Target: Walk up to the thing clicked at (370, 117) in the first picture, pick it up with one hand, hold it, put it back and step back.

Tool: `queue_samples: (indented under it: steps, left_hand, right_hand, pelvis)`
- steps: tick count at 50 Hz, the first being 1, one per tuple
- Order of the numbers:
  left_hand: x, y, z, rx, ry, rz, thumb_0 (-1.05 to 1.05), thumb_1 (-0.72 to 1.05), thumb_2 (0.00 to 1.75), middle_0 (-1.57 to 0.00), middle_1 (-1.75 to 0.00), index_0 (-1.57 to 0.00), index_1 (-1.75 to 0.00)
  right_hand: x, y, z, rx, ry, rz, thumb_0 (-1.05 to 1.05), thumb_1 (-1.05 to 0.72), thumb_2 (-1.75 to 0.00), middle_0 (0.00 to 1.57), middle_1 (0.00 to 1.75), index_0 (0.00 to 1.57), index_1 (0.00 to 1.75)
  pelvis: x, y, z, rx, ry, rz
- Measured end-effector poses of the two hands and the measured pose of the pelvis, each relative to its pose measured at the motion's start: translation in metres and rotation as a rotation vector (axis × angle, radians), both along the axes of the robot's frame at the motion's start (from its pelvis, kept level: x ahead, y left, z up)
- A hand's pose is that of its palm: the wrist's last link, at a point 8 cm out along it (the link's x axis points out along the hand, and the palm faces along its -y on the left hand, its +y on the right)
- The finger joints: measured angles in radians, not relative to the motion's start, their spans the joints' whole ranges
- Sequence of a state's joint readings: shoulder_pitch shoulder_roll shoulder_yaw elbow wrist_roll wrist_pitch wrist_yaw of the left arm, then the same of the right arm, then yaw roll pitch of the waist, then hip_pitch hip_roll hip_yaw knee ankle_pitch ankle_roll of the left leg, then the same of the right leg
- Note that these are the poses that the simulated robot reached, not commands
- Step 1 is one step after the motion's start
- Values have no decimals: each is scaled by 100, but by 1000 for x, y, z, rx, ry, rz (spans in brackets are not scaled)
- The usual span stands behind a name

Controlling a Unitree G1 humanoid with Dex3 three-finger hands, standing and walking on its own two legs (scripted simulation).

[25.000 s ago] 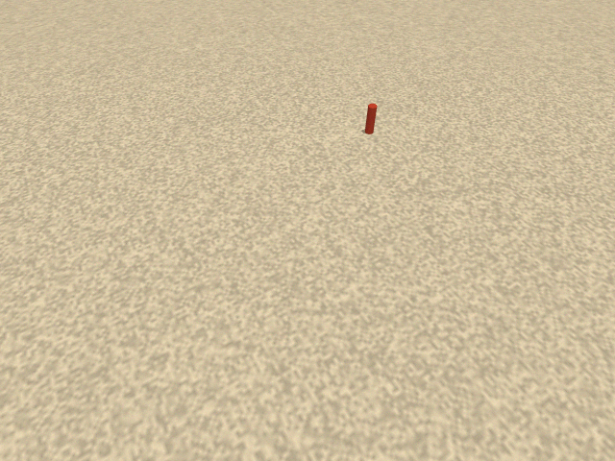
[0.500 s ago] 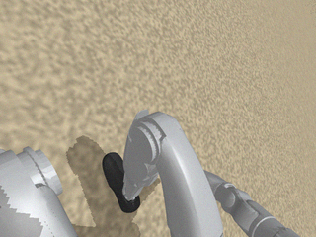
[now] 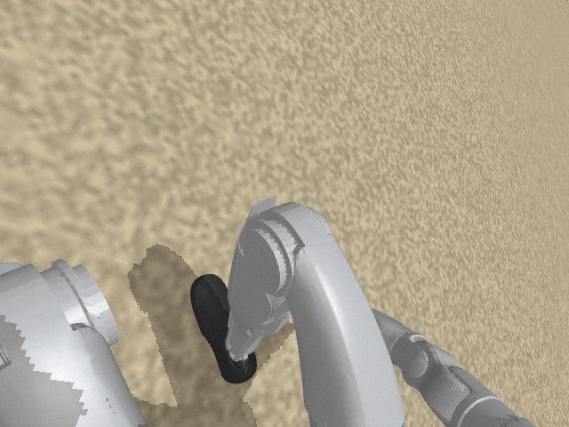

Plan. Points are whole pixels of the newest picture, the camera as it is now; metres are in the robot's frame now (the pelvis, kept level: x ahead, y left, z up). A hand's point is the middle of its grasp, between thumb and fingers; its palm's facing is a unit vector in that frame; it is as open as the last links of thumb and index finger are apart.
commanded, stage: withdraw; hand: left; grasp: from the side
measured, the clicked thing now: out of the picture +0.44 +0.33 -0.21
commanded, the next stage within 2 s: rise in 0.08 s
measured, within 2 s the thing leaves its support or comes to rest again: neither
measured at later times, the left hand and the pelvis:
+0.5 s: hand out of the picture +0.35 +0.43 -0.04, palm faces +0.41 -0.84 -0.35, open 17.4 cm; pelvis +0.01 -0.01 +0.05, yaw +7 degrees
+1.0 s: hand out of the picture +0.25 +0.33 +0.15, palm faces +0.36 -0.82 -0.45, open 17.4 cm; pelvis +0.05 -0.02 +0.25, yaw +15 degrees
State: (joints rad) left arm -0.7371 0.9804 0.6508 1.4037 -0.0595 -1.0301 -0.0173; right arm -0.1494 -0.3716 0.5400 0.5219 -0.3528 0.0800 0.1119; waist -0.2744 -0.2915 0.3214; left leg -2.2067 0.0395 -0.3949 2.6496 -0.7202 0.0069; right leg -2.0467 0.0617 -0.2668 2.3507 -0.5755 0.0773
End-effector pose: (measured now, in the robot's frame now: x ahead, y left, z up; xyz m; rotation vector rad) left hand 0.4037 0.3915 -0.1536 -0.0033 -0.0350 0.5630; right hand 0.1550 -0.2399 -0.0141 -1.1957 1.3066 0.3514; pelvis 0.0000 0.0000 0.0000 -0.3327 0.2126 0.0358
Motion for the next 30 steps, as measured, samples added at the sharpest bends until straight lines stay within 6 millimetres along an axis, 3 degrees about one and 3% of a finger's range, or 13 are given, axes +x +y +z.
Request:
queue_samples:
  steps: [5,8,18,26,30]
  left_hand:
    - [-11,35,35,54,-10,-17,-1,-55,9,-13,-9,-13,-8]
    - [-22,46,52,67,23,-65,-2,-57,6,-11,-8,-11,-7]
    - [-62,43,72,70,303,-168,-2,-59,6,-8,-7,-8,-7]
    - [-99,76,146,188,472,-40,-2,-54,8,-8,-8,-8,-7]
    - [-123,71,179,220,574,-17,-2,-52,8,-7,-7,-7,-7]
  right_hand:
    - [-1,-4,-2,23,-27,-64,0,-92,-90,21,30,21,31]
    - [3,-6,-3,55,-54,-98,0,-92,-90,21,30,21,31]
    - [28,1,-6,201,-176,-257,0,-93,-91,21,30,21,31]
    - [40,7,-7,322,-212,-388,0,-92,-91,21,30,20,31]
    - [45,8,-8,381,-211,-459,0,-91,-91,21,30,20,31]
  pelvis:
    - [2,-1,3,14,36,11]
    - [3,-1,7,22,63,19]
    - [4,-5,24,67,153,49]
    - [9,-9,53,105,260,82]
    - [11,-10,71,130,311,96]
